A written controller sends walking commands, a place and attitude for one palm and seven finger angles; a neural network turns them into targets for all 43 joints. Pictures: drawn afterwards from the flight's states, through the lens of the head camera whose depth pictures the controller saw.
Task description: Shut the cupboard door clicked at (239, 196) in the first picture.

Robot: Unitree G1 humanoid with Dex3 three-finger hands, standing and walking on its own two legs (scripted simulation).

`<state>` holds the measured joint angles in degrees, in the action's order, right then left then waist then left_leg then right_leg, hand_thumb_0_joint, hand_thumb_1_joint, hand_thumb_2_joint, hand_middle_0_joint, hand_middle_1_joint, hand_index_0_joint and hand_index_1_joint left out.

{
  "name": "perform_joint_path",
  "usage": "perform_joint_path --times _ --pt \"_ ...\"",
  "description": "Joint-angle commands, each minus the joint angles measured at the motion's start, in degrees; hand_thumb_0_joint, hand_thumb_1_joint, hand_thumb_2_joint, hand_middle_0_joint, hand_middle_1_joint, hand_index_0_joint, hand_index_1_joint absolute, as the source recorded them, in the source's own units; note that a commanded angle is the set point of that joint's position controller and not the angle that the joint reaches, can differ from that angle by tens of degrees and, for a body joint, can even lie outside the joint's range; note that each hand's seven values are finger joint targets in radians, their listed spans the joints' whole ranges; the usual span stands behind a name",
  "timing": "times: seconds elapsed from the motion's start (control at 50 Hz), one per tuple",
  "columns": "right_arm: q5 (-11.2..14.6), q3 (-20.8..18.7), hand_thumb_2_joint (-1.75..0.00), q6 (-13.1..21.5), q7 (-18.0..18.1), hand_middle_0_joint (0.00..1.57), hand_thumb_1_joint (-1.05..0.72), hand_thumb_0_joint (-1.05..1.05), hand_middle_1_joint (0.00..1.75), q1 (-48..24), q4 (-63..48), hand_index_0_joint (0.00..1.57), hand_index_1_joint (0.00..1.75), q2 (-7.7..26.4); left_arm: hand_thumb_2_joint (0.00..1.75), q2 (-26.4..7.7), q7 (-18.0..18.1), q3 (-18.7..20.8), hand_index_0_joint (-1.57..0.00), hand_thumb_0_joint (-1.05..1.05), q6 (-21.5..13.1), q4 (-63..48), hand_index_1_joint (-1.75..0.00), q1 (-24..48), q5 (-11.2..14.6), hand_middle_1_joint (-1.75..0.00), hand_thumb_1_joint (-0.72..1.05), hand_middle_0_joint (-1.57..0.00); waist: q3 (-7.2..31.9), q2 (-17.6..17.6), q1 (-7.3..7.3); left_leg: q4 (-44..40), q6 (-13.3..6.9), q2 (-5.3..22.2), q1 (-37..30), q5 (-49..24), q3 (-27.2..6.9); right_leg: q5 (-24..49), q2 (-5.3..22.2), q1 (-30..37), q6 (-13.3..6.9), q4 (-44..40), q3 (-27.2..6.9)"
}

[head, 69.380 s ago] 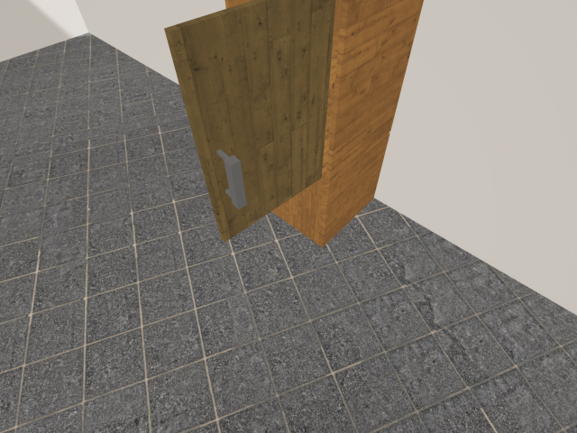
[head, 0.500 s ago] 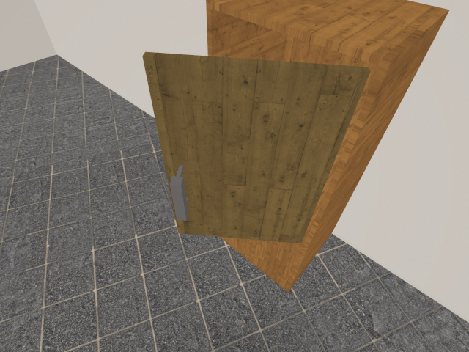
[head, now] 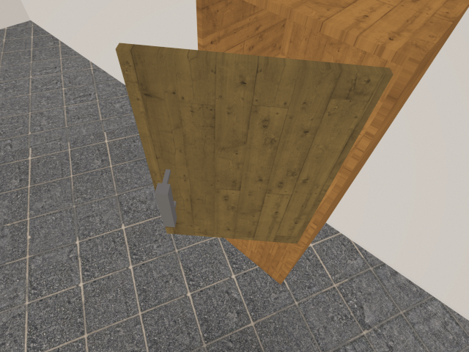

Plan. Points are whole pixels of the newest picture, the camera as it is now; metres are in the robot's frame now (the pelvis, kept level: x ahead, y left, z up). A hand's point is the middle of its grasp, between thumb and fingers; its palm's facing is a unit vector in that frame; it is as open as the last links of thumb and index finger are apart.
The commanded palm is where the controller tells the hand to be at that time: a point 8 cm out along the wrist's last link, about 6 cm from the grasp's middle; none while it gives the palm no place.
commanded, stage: come to a stop and stand still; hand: left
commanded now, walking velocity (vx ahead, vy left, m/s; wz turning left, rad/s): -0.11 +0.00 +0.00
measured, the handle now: (168, 198) +0.44 +0.18 -0.10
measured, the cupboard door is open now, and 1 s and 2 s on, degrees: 37 37 37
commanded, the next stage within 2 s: look again from close up in 0.74 s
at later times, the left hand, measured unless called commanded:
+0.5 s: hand out of the picture +0.04 +0.18 -0.17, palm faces -0.01 -0.98 -0.21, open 7.3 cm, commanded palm none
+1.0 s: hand out of the picture -0.05 +0.19 -0.17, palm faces +0.00 -0.98 -0.21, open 7.4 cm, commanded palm none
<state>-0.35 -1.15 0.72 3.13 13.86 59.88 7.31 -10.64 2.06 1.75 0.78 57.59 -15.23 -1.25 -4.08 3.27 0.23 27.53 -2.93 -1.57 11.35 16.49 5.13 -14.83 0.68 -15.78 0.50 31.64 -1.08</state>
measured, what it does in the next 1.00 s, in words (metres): stands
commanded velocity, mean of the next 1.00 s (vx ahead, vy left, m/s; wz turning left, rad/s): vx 0.01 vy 0.02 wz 0.00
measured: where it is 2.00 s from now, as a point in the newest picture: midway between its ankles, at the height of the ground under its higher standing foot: outside the picture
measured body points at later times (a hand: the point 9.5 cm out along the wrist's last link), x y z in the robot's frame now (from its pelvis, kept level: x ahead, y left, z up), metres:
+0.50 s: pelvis -0.02 +0.00 +0.00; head -0.01 +0.01 +0.45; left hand +0.04 +0.23 -0.15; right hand +0.02 -0.23 -0.15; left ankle -0.02 +0.09 -0.74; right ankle +0.00 -0.12 -0.74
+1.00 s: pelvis -0.04 +0.01 +0.00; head -0.04 +0.01 +0.45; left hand -0.05 +0.24 -0.15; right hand -0.02 -0.22 -0.15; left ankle -0.02 +0.09 -0.74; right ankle +0.00 -0.12 -0.74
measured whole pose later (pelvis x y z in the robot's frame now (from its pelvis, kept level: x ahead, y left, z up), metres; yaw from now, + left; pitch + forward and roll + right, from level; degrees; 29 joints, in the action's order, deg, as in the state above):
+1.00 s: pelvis -0.04 +0.01 +0.00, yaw +0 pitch -2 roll +1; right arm -0.5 0.2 0.4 0.3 16.0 61.0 11.2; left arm -10.4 1.7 -1.7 -0.6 62.6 -19.0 -1.1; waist -1.3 0.3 0.4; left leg 24.6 -3.5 -3.1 10.3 12.5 3.5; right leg -10.7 2.4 -13.7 1.4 26.4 -0.4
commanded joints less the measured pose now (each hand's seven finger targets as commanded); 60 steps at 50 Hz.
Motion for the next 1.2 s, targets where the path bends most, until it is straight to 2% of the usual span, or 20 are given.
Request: perform_joint_path --times 0.0,0.04,0.06,0.1,0.12,0.14,0.18,0.24,0.28,0.32,0.36,0.38,0.4,0.42,0.44,0.48,0.54,0.64,0.78,1.18 --pt "-0.69 -2.68 -0.9 0.0 0.47 0.2 -0.9 0.0 0.3 2.09 -3.14 0.2 0.3 9.32 0.9 -3.15 0.04 1.4 -0.2 0.0 0.22 -4.01 -0.3 -3.73 0.09 -0.3 0.9 -0.2 5.64 -9.13 0.35 -0.99 -4.37 15.25 -5.97 -45.65 -9.95 3.0 1.78 -0.86 -1.39 3.14 0.16" --pt "-0.74 -2.74 -0.9 -0.47 0.14 0.2 -0.9 0.0 0.3 0.41 -4.06 0.2 0.3 9.01 0.9 -3.89 -0.03 1.58 -0.2 0.0 -0.02 -4.33 -0.3 -4.28 -0.14 -0.3 0.9 -0.2 6.08 -5.89 1.19 1.57 -2.41 12.13 -1.03 -33.25 -8.2 16.35 3.28 3.56 -1.86 -0.45 -1.97" --pt "-0.5 -2.67 -0.9 -0.6 -0.2 0.2 -0.9 0.0 0.3 0.75 -4.21 0.2 0.3 7.66 0.9 -5.01 0.14 1.54 -0.2 0.0 -0.48 -4.42 -0.3 -4.6 -0.26 -0.3 0.9 -0.2 7.7 -1.13 0.89 4.56 -0.15 8.46 1.5 -22.63 -5.43 27.17 6.54 6.24 -2.94 -1.84 -5.76" --pt "-0.13 -2.03 -0.9 -1.26 -0.85 0.2 -0.9 0.0 0.3 3.08 -3.82 0.2 0.3 4.46 0.9 -7.39 0.43 1.31 -0.2 0.0 -1.25 -4.32 -0.3 -3.56 -0.03 -0.3 0.9 -0.2 9.79 8.93 -0.32 9.71 2.84 1.91 5.6 2.55 -1.98 39.63 15.03 9.79 -7.9 -6.16 -13.19" --pt "-0.1 -1.88 -0.9 -1.62 -1.0 0.2 -0.9 0.0 0.3 2.52 -3.47 0.2 0.3 4.47 0.9 -7.61 0.48 1.04 -0.2 0.0 -1.38 -4.49 -0.3 -2.71 0.19 -0.3 0.9 -0.2 9.0 9.11 0.09 12.38 3.15 1.49 6.87 10.81 -3.15 38.69 16.64 9.39 -10.19 -8.17 -14.56" --pt "-0.11 -1.79 -0.9 -1.66 -1.15 0.2 -0.9 0.0 0.3 2.15 -3.25 0.2 0.3 4.48 0.9 -7.55 0.6 1.01 -0.2 0.0 -1.49 -4.86 -0.3 -1.45 0.03 -0.3 0.9 -0.2 8.61 7.94 0.01 13.0 3.28 1.89 7.24 12.2 -4.39 35.99 16.69 8.86 -11.5 -8.53 -14.73" --pt "-0.01 -1.33 -0.9 -1.51 -1.4 0.2 -0.9 0.0 0.3 2.47 -2.32 0.2 0.3 4.32 0.9 -7.9 0.52 0.95 -0.2 0.0 -1.64 -5.25 -0.3 1.48 0.18 -0.3 0.9 -0.2 7.12 5.27 -0.93 6.28 3.6 2.29 4.43 7.48 -4.64 30.09 14.72 6.79 -10.86 -8.09 -12.88" --pt "-0.34 -0.92 -0.9 -0.67 -1.68 0.2 -0.9 0.0 0.3 3.0 -0.89 0.2 0.3 5.72 0.9 -6.88 0.23 0.56 -0.2 0.0 -1.63 -5.36 -0.3 3.39 0.7 -0.3 0.9 -0.2 6.64 -1.37 -0.78 -3.73 2.66 5.07 -3.1 -8.55 -5.78 18.22 8.55 3.1 -4.98 -7.48 -7.85" --pt "-0.41 -0.54 -0.9 -0.42 -2.06 0.2 -0.9 0.0 0.3 0.35 -1.09 0.2 0.3 6.5 0.9 -6.01 0.08 0.12 -0.2 0.0 -1.02 -4.79 -0.3 4.03 0.51 -0.3 0.9 -0.2 2.71 -5.8 0.31 -7.22 1.83 7.44 1.22 -7.5 -8.44 6.77 5.57 3.0 -2.5 -8.85 -5.17" --pt "-0.43 -0.21 -0.9 0.06 -2.01 0.2 -0.9 0.0 0.3 0.05 -0.9 0.2 0.3 6.72 0.9 -5.26 -0.05 -0.1 -0.2 0.0 -1.11 -3.61 -0.3 2.52 0.38 -0.3 0.9 -0.2 1.44 -5.29 0.92 -9.18 1.21 8.03 3.2 -6.83 -9.52 5.53 4.61 4.94 -2.07 -9.34 -4.07" --pt "-0.54 -0.16 -0.9 0.28 -1.96 0.2 -0.9 0.0 0.3 0.71 -0.45 0.2 0.3 6.9 0.9 -4.66 -0.08 -0.21 -0.2 0.0 -1.18 -2.53 -0.3 1.13 0.4 -0.3 0.9 -0.2 2.46 -5.21 1.02 -10.42 1.23 7.72 2.76 -3.93 -9.49 4.6 4.72 5.82 -2.0 -10.13 -3.76" --pt "0.17 -0.63 -0.9 1.18 -2.13 0.2 -0.9 0.0 0.3 -4.51 -4.61 0.2 0.3 10.31 0.9 -6.54 2.26 -0.4 -0.2 0.0 -2.41 0.65 -0.3 -5.97 0.17 -0.3 0.9 -0.2 4.39 -7.6 2.91 2.15 2.71 8.27 0.09 -11.35 -5.31 22.43 8.36 4.93 -2.47 -6.64 -5.35" --pt "-0.03 -0.33 -0.9 1.43 -2.18 0.2 -0.9 0.0 0.3 -2.36 -6.02 0.2 0.3 10.7 0.9 -10.24 1.9 -0.32 -0.2 0.0 -3.64 -0.4 -0.3 -3.72 0.12 -0.3 0.9 -0.2 7.71 -7.99 0.0 2.3 3.3 5.14 0.04 -13.55 -5.77 38.01 10.18 7.38 -4.31 -4.72 -7.85" --pt "-0.36 -0.62 -0.9 1.49 -2.05 0.2 -0.9 0.0 0.3 3.55 -5.4 0.2 0.3 8.48 0.9 -10.02 1.52 -0.23 -0.2 0.0 -3.65 -2.01 -0.3 -0.61 0.48 -0.3 0.9 -0.2 12.64 -6.5 -2.36 -1.18 2.8 5.35 -1.45 -10.36 -6.46 33.77 10.22 9.48 -5.08 -1.5 -7.12" --pt "-0.44 -0.41 -0.9 1.29 -1.82 0.2 -0.9 0.0 0.3 3.63 -5.13 0.2 0.3 8.1 0.9 -7.79 1.31 -0.91 -0.2 0.0 -3.2 -2.08 -0.3 0.09 0.76 -0.3 0.9 -0.2 13.09 -6.22 -1.59 -1.12 2.21 6.36 -2.35 -13.08 -7.38 25.63 8.46 8.57 -4.34 -1.86 -5.56" --pt "-0.41 -0.33 -0.9 0.65 -1.82 0.2 -0.9 0.0 0.3 2.21 -5.68 0.2 0.3 9.14 0.9 -6.73 0.7 -1.29 -0.2 0.0 -2.04 -1.87 -0.3 1.06 0.53 -0.3 0.9 -0.2 4.31 -5.66 -0.97 -5.38 1.12 7.84 2.43 -7.28 -9.78 5.24 5.49 3.81 -3.07 -5.1 -3.36" --pt "-0.69 -0.68 -0.9 0.44 -2.24 0.2 -0.9 0.0 0.3 1.11 -6.98 0.2 0.3 11.18 0.9 -6.73 0.15 -1.36 -0.2 0.0 -1.42 -1.68 -0.3 0.48 0.11 -0.3 0.9 -0.2 -3.12 -3.77 -0.49 -10.43 0.42 7.7 8.57 6.08 -11.92 -2.67 3.76 1.02 -2.93 -6.39 -2.95" --pt "-0.76 -0.86 -0.9 0.49 -2.53 0.2 -0.9 0.0 0.3 1.3 -6.92 0.2 0.3 11.96 0.9 -6.81 -0.15 -1.41 -0.2 0.0 -1.52 -1.16 -0.3 -2.43 0.01 -0.3 0.9 -0.2 -0.87 -4.1 -0.12 -12.6 -0.16 7.32 8.5 10.76 -12.77 -1.98 3.44 2.49 -2.69 -6.27 -2.33" --pt "-0.45 -0.5 -0.9 0.82 -2.54 0.2 -0.9 0.0 0.3 2.61 -4.35 0.2 0.3 11.78 0.9 -6.85 -0.17 -1.73 -0.2 0.0 -2.19 0.32 -0.3 -3.41 0.18 -0.3 0.9 -0.2 -0.52 -2.02 -0.68 -12.07 -0.05 6.98 5.35 6.96 -12.0 -1.15 4.41 1.2 -2.64 -8.88 -3.75" --pt "-0.13 0.83 -0.9 1.27 -1.93 0.2 -0.9 0.0 0.3 4.16 2.02 0.2 0.3 7.69 0.9 -4.01 0.21 -2.32 -0.2 0.0 -2.49 4.19 -0.3 -4.37 0.56 -0.3 0.9 -0.2 0.2 -4.04 -0.31 -10.52 1.11 6.54 2.64 -3.04 -9.21 5.04 5.47 4.05 -2.43 -10.56 -4.13"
